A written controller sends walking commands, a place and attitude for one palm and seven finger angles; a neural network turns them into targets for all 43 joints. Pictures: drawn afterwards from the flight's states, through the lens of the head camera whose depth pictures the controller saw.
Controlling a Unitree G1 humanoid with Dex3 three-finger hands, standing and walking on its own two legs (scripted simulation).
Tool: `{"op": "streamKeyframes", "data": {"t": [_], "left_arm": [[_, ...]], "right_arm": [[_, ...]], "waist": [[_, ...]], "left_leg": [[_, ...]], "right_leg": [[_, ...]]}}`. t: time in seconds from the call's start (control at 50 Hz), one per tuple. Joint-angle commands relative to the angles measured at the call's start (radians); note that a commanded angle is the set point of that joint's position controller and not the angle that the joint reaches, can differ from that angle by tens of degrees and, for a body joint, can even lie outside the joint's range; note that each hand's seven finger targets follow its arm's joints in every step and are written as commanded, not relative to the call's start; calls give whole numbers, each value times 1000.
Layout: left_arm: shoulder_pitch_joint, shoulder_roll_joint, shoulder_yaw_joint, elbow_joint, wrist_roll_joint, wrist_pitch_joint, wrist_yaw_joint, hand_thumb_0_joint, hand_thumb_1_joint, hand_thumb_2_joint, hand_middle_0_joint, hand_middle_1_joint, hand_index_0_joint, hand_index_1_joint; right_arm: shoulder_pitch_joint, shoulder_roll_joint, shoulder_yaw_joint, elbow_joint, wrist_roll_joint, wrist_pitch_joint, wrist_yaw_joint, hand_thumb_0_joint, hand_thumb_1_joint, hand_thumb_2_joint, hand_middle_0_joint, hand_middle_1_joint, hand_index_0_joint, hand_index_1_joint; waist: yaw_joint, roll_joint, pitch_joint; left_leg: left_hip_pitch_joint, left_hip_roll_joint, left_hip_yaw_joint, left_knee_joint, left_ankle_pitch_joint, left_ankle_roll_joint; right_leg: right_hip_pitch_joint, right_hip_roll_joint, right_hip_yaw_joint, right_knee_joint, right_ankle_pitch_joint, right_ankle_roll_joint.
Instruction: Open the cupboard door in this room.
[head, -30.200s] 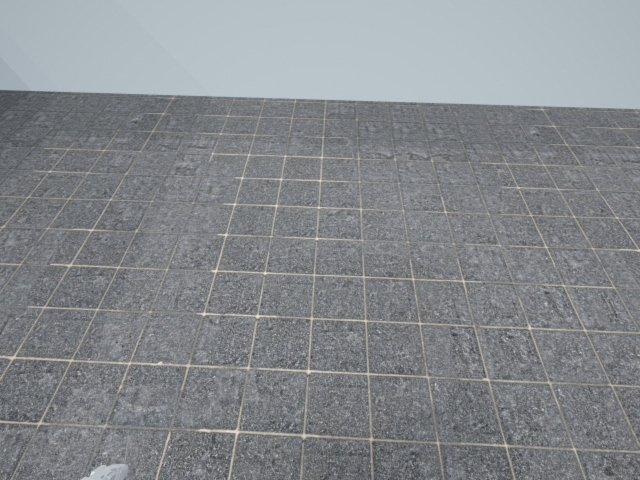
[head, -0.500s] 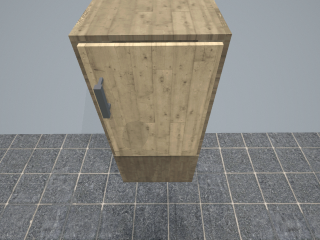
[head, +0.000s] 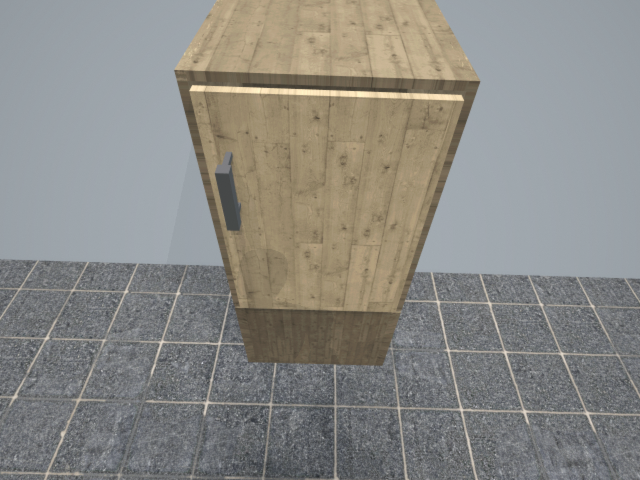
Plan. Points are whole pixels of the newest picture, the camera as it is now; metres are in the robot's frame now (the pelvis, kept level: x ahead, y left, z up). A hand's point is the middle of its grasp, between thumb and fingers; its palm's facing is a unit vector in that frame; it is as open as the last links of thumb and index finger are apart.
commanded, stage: come to a stop and stand still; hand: left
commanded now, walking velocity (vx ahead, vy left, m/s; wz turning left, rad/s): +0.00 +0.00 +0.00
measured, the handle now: (231, 191) +0.56 +0.19 +0.03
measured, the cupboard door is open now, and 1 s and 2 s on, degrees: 0 0 0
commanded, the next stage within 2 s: look again from close up in 0.54 s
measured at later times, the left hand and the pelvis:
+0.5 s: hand out of the picture -0.04 +0.11 -0.17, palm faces +0.06 -0.99 -0.13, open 7.4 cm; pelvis -0.01 -0.02 +0.00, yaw +1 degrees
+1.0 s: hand out of the picture +0.02 +0.17 -0.17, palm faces +0.04 -0.97 -0.22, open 7.4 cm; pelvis +0.01 -0.01 +0.00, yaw +1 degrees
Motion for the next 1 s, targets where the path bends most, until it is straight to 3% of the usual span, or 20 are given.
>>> {"op": "streamKeyframes", "data": {"t": [0.0,0.1,0.44,0.6,0.62,0.64,0.66,0.68,0.72,0.8,0.84,0.88,0.98], "left_arm": [[60,63,-13,-11,0,-44,7,0,900,900,-200,-300,-200,-300],[82,49,-24,17,-5,-47,14,0,900,900,-200,-300,-200,-300],[133,7,-21,27,-7,-51,24,0,900,900,-200,-300,-200,-300],[133,-1,-17,22,-5,-51,24,0,900,900,-200,-300,-200,-300],[153,60,-26,32,12,-70,51,0,900,900,-200,-300,-200,-300],[89,92,-20,-24,2,-78,42,0,900,900,-200,-300,-200,-300],[47,88,-18,-48,2,-79,36,0,900,900,-200,-300,-200,-300],[37,81,-16,-56,3,-82,32,0,900,900,-200,-300,-200,-300],[56,54,-18,-52,-2,-76,26,0,900,900,-200,-300,-200,-300],[79,37,-23,-43,1,-64,19,0,900,900,-200,-300,-200,-300],[75,41,-24,-43,0,-63,18,0,900,900,-200,-300,-200,-300],[65,50,-24,-45,0,-63,18,0,900,900,-200,-300,-200,-300],[55,75,-19,-45,-1,-64,19,0,900,900,-200,-300,-200,-300]], "right_arm": [[55,-95,-12,-4,5,-9,2,0,-900,-900,200,300,200,300],[72,-77,2,45,8,-7,2,0,-900,-900,200,300,200,300],[161,-13,8,98,2,3,-1,0,-900,-900,200,300,200,300],[172,-9,7,92,2,-4,-5,0,-900,-900,200,300,200,300],[44,-69,13,7,3,-21,9,0,-900,-900,200,300,200,300],[106,-21,10,-13,-2,-6,17,0,-900,-900,200,300,200,300],[153,-30,9,-4,-9,-3,21,0,-900,-900,200,300,200,300],[181,-27,12,-8,-13,-9,22,0,-900,-900,200,300,200,300],[181,-41,15,-20,-12,-19,17,0,-900,-900,200,300,200,300],[139,-70,17,-44,-9,-25,11,0,-900,-900,200,300,200,300],[132,-82,16,-42,-7,-26,10,0,-900,-900,200,300,200,300],[128,-84,19,-33,-6,-28,10,0,-900,-900,200,300,200,300],[112,-100,22,-17,-4,-35,6,0,-900,-900,200,300,200,300]], "waist": [[-19,-46,5],[-17,4,47],[-7,2,103],[-6,14,89],[35,9,154],[-35,23,79],[-55,13,60],[-56,77,18],[-37,112,21],[-3,43,65],[-2,1,69],[-4,19,69],[0,-17,24]], "left_leg": [[86,139,-158,-110,49,-30],[89,135,-150,-136,21,-35],[27,116,-141,-115,-21,-46],[30,126,-148,-119,1,-43],[-88,125,-129,92,20,-72],[-37,90,-138,85,-123,-65],[-30,82,-132,95,-116,-59],[10,90,-133,73,-79,-51],[-47,118,-184,-8,-101,-25],[-108,138,-216,-82,-126,-4],[-89,135,-206,-83,-97,-5],[-64,130,-199,-84,-44,-5],[4,128,-169,-55,114,-8]], "right_leg": [[-66,-67,84,-120,158,-37],[-85,-70,88,-156,101,-35],[-124,-66,93,-178,-17,-48],[-108,-60,84,-155,46,-47],[-142,-104,126,-146,259,-44],[-191,-135,163,-190,-117,-83],[-225,-110,149,-166,-236,-97],[-225,-102,111,-122,-180,-101],[-169,-44,70,-42,-113,-89],[-110,-26,39,-2,-29,-72],[-109,-33,46,-11,-2,-67],[-107,-38,52,-15,27,-64],[-71,-53,59,-20,127,-55]]}}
